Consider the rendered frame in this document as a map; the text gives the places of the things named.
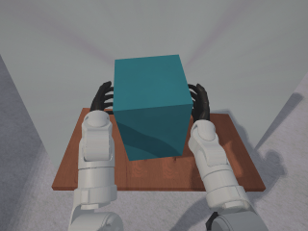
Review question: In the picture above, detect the robot right hand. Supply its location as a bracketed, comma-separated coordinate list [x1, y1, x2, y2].
[188, 84, 211, 123]

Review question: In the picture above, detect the robot left hand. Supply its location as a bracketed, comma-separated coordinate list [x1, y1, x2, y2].
[90, 81, 114, 115]

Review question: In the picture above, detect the table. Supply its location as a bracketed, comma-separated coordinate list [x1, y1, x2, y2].
[51, 108, 266, 231]

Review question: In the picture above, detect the left robot upper arm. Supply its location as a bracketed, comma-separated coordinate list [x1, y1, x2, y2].
[68, 212, 124, 231]

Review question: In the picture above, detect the carton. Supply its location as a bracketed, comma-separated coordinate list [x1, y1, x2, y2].
[113, 54, 193, 162]

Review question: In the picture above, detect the robot left forearm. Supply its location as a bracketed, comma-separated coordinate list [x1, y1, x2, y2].
[67, 110, 117, 231]

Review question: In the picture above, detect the right robot upper arm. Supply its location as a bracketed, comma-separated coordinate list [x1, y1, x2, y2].
[211, 211, 268, 231]

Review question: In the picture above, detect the robot right forearm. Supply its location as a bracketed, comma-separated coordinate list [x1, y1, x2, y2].
[188, 119, 269, 231]

